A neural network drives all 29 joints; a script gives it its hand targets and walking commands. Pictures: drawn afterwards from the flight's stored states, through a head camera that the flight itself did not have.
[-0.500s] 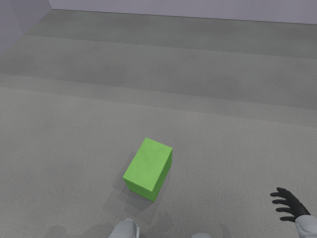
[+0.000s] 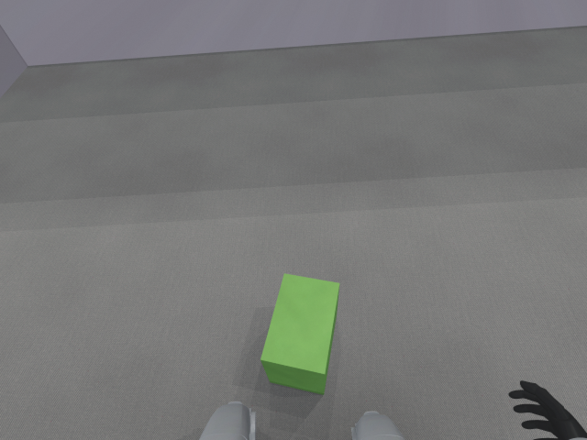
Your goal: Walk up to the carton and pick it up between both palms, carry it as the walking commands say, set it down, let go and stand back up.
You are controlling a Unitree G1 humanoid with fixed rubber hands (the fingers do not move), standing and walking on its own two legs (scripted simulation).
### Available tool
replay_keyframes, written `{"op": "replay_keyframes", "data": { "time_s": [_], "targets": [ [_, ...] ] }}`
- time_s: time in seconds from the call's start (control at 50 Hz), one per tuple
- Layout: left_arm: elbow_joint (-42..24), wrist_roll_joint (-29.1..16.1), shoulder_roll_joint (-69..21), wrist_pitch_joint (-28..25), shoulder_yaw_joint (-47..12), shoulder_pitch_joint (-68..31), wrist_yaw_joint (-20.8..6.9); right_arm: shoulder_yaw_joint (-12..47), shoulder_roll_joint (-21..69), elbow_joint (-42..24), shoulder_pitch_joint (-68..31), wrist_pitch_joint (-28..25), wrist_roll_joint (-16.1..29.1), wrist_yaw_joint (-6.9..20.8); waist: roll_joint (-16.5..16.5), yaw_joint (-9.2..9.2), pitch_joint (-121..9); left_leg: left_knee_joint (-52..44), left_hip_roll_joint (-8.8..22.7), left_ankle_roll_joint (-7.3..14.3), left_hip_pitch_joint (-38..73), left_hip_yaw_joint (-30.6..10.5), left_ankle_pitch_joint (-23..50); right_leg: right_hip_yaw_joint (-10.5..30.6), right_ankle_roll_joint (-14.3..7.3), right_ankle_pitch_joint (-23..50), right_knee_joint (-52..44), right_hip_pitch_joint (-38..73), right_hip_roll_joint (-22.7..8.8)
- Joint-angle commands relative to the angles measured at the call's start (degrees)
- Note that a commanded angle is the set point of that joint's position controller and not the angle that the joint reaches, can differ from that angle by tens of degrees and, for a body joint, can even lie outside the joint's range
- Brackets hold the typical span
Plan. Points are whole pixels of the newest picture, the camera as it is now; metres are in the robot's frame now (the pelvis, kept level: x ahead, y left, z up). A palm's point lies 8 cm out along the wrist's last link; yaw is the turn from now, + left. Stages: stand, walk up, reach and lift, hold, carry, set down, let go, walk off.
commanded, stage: walk up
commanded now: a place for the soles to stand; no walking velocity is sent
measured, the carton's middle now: (303, 334) +0.48 +0.00 -0.61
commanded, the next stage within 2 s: none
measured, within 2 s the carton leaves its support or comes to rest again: neither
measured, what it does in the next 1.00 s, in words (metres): steps to the left, turning right: left foot, then right foot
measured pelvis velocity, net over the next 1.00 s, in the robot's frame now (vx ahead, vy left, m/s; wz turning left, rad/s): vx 0.03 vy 0.11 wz -0.30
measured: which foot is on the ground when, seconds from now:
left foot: up 0.00-0.06, down 0.08-1.00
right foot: down 0.00-0.08, up 0.10-0.32, down 0.34-0.48, up 0.50-0.72, down 0.74-1.00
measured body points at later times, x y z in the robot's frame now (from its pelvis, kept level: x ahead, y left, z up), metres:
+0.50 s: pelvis +0.04 +0.12 +0.01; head +0.07 +0.13 +0.46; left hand +0.22 +0.43 -0.08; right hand +0.06 -0.24 -0.06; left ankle +0.07 +0.24 -0.70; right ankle +0.04 +0.01 -0.69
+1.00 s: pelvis +0.03 +0.11 +0.03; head +0.04 +0.11 +0.47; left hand +0.26 +0.38 -0.07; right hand +0.03 -0.24 -0.07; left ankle +0.07 +0.24 -0.70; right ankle +0.03 -0.03 -0.70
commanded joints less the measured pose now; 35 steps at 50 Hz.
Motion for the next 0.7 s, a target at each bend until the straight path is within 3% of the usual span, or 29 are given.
{"op": "replay_keyframes", "data": {
  "time_s": [0.0, 0.02, 0.04, 0.06, 0.08, 0.1, 0.12, 0.14, 0.16, 0.18, 0.22, 0.28, 0.32, 0.34, 0.36, 0.38, 0.4, 0.42, 0.44, 0.46, 0.48, 0.5, 0.52, 0.54, 0.56, 0.6, 0.64, 0.68],
  "targets": [
    [-2.5, 0.6, 16.7, -0.1, 4.5, 0.5, 0.1, -2.6, -7.6, -3.7, -1.0, -1.0, 0.8, -0.1, -16.9, -0.31, -2.4, -5.3, -0.9, 0.7, 1.8, 2.8, -1.6, 16.4, -12.4, -6.7, -16.3, -3.0, -9.0],
    [-2.9, 0.7, 16.5, 0.3, 4.1, -2.3, -0.3, -2.8, -7.6, -2.1, 1.8, -1.3, 1.3, -0.3, -17.3, -2.14, -3.6, -9.4, -2.5, 0.9, 7.8, 5.3, -0.9, 14.5, -11.1, -5.9, -14.7, -6.3, -7.7],
    [-3.2, 0.7, 15.3, 0.9, 3.5, -5.6, -0.8, -3.0, -7.7, 0.6, 7.6, -1.7, 1.6, -0.8, -14.4, -5.89, -5.3, -16.2, -5.1, 1.2, 17.4, 8.5, 0.0, 9.7, -8.8, -5.4, -8.8, -11.5, -4.9],
    [-2.9, 0.6, 10.7, 1.4, 1.9, -6.0, -0.9, -3.3, -9.2, 2.6, 12.7, -2.5, 0.8, -1.4, -4.3, -8.92, -5.3, -25.7, -5.6, 2.0, 22.7, 4.7, -4.1, 4.0, -6.2, -7.2, 5.0, -16.3, 0.2],
    [-4.4, -0.6, 4.7, 1.5, 0.1, -6.6, -0.4, -4.1, -16.0, 0.9, 10.4, -3.3, 0.5, -2.1, 17.0, -8.63, -1.8, -45.6, 10.9, 7.5, 17.9, -27.2, -16.8, -1.9, -1.7, -16.7, 22.2, -26.0, 10.6],
    [-3.0, -0.7, 8.4, 1.5, 0.5, -7.3, 0.2, -4.0, -17.2, -0.1, 4.6, -3.9, 1.9, -2.4, 4.8, -5.48, -0.7, -48.9, 16.2, 12.2, 12.1, -35.8, -13.9, 5.5, -0.6, -13.1, 27.4, -23.0, 6.9],
    [-0.4, -1.4, 9.7, 1.5, 1.0, -4.8, -0.4, -3.0, -15.5, 0.3, 0.6, -4.2, 2.4, -3.0, -1.3, -2.77, 0.2, -45.8, 16.3, 14.0, 10.6, -33.3, -12.2, 4.8, -0.2, -10.4, 28.4, -20.3, 4.9],
    [1.6, -1.5, 9.9, 1.6, 1.3, -2.3, -1.3, -2.1, -14.3, 1.1, -1.7, -4.6, 2.8, -3.8, -1.0, -0.9, 1.0, -42.6, 15.0, 13.8, 9.8, -28.5, -10.2, 3.0, 0.2, -8.5, 26.6, -16.9, 3.1],
    [2.9, -1.4, 9.5, 1.7, 1.4, -1.5, -2.3, -1.4, -13.0, 1.9, -3.2, -5.2, 2.9, -4.3, 1.3, 0.28, 1.4, -40.0, 12.8, 12.7, 9.0, -23.1, -8.6, 2.0, 0.0, -6.5, 22.5, -12.6, 2.0],
    [4.1, -1.1, 8.8, 2.0, 1.7, -1.0, -3.5, -0.7, -11.9, 2.7, -3.5, -5.6, 2.8, -4.5, 3.6, 0.54, 2.0, -38.8, 11.2, 12.0, 7.6, -17.6, -4.6, 0.0, -0.2, -7.5, 18.7, -8.5, 2.6],
    [3.1, -1.0, 6.4, 2.8, 1.7, -4.0, -5.5, -0.4, -12.1, 3.9, -1.4, -6.6, 2.3, -4.6, 5.5, -0.59, 2.4, -38.1, 12.2, 12.4, 8.7, -14.7, 4.1, -1.0, -1.0, -11.1, 12.6, -4.8, 3.4],
    [1.3, -0.8, 4.9, 3.5, 1.7, -5.9, -6.6, -0.3, -12.3, 4.6, 0.2, -7.1, 2.7, -5.4, 5.0, -0.11, -0.7, -34.8, 13.6, 11.9, 14.0, -11.2, 16.6, -3.3, -2.0, -8.6, 0.8, 1.2, 3.8],
    [0.9, -0.2, 4.6, 3.3, 1.9, -5.5, -6.8, 0.8, -10.0, 5.0, 1.8, -7.0, 3.2, -5.8, 2.9, 1.36, -3.2, -29.1, 11.4, 8.7, 11.3, -4.8, 23.2, -3.4, -3.7, -1.9, -12.6, 12.6, 5.1],
    [0.5, 0.2, 6.0, 3.2, 2.3, -5.1, -6.8, 1.8, -7.4, 5.2, 3.5, -7.2, 3.4, -6.0, -1.8, 1.99, -5.3, -23.2, 9.2, 6.3, 7.5, -1.3, 24.8, 3.1, -5.2, 1.5, -17.0, 19.3, 2.4],
    [-0.8, 0.1, 10.5, 2.8, 2.7, -7.0, -7.0, 2.6, -4.6, 4.2, 2.1, -7.5, 4.1, -6.3, -15.3, 1.35, -6.2, -14.3, 0.3, 1.1, 0.4, 6.2, 12.6, 22.7, -10.9, 6.8, -19.1, 19.7, -7.0],
    [-0.7, -0.6, 9.0, 2.9, 2.0, -6.5, -7.3, 2.4, -5.5, 4.5, -0.7, -7.4, 4.7, -7.0, -12.1, 1.95, -6.2, -12.6, -2.0, 1.1, 2.3, 6.3, -3.5, 26.1, -16.9, 18.1, -18.2, 17.6, -12.8],
    [-0.7, -0.6, 7.6, 3.0, 1.1, -6.3, -7.4, 2.5, -5.7, 5.2, -0.2, -7.7, 4.8, -7.5, -10.3, 1.6, -5.9, -13.4, -2.2, 1.7, 4.5, 5.1, -6.0, 23.8, -17.6, 27.0, -16.2, 16.4, -12.6],
    [-1.1, -0.9, 7.0, 3.3, 0.3, -8.3, -7.3, 2.8, -5.5, 6.3, 2.1, -8.3, 4.8, -7.6, -9.4, 0.06, -6.7, -18.1, -2.4, 2.2, 9.1, 5.5, -1.8, 19.6, -15.9, 30.9, -14.1, 14.1, -10.8],
    [-1.8, -1.3, 6.7, 3.8, -0.2, -11.7, -7.4, 2.7, -5.6, 7.8, 5.4, -9.1, 4.5, -7.8, -9.7, -2.3, -7.1, -25.6, -2.4, 3.0, 16.6, 5.5, 8.0, 14.4, -12.1, 30.3, -11.5, 9.1, -7.4],
    [-2.5, -1.4, 4.8, 4.5, -0.6, -14.3, -7.6, 2.0, -7.8, 8.8, 8.3, -9.9, 3.4, -8.2, -7.6, -3.57, -6.3, -32.1, 1.4, 4.8, 21.0, -1.3, 12.8, 9.0, -7.6, 28.8, -5.1, 3.4, -2.4],
    [-2.7, -1.3, 3.2, 5.0, -0.8, -13.5, -7.9, 0.7, -13.2, 8.5, 8.7, -10.5, 3.1, -8.1, 1.4, -2.88, -6.2, -37.6, 12.5, 9.2, 24.2, -15.9, 18.4, 3.7, -3.2, 17.4, 5.0, -3.5, 4.9],
    [-2.2, -1.2, 3.3, 5.5, -0.8, -14.0, -7.6, 0.4, -13.7, 8.0, 7.9, -10.4, 3.1, -8.0, 3.3, -2.64, -4.1, -39.6, 20.5, 14.5, 23.9, -21.2, 30.5, 1.8, -1.3, -10.2, 10.0, -7.0, 6.4],
    [-1.8, -1.3, 4.0, 6.0, -0.4, -14.4, -7.5, 0.5, -13.0, 8.0, 7.6, -10.4, 3.3, -8.0, -1.6, -2.1, -2.8, -38.5, 20.2, 15.6, 24.2, -19.2, 34.1, 5.1, -1.4, -11.4, 15.0, -7.4, 4.8],
    [-0.9, -1.8, 3.9, 6.2, -0.3, -13.4, -7.7, 0.6, -12.2, 8.0, 5.9, -10.4, 3.4, -8.4, -2.5, -1.25, -1.6, -38.2, 18.2, 14.5, 23.2, -15.3, 34.6, 5.4, -1.6, -9.4, 15.5, -6.8, 4.3],
    [-0.2, -2.0, 3.6, 6.2, -0.3, -12.7, -7.9, 0.7, -11.8, 7.8, 4.0, -10.4, 3.3, -8.5, -1.0, -0.51, -0.7, -38.0, 15.7, 12.0, 22.2, -10.1, 34.5, 4.4, -1.7, -7.3, 12.5, -5.5, 3.5],
    [0.9, -1.7, 2.6, 6.1, -0.4, -12.6, -8.7, 1.0, -10.7, 7.3, 1.9, -10.3, 2.8, -8.1, 3.6, -0.53, -0.5, -36.6, 11.9, 9.6, 20.5, -2.3, 38.7, -0.3, -1.6, -6.1, 5.4, -1.0, 2.9],
    [1.3, -1.6, 2.2, 6.0, -0.3, -13.5, -9.0, 1.4, -10.3, 6.8, 1.4, -9.7, 2.7, -7.5, 5.7, -0.8, -2.2, -35.3, 10.5, 9.0, 18.7, 0.6, 40.4, -5.6, -1.6, -4.9, -0.5, 4.7, 3.5],
    [2.2, -1.3, 2.0, 5.5, -0.3, -13.0, -8.7, 1.8, -9.9, 7.0, 1.1, -9.0, 3.1, -6.9, 4.9, 0.0, -3.7, -31.7, 8.8, 7.2, 16.2, 2.3, 34.5, -7.7, -2.1, 1.2, -9.9, 11.9, 5.0]
  ]
}}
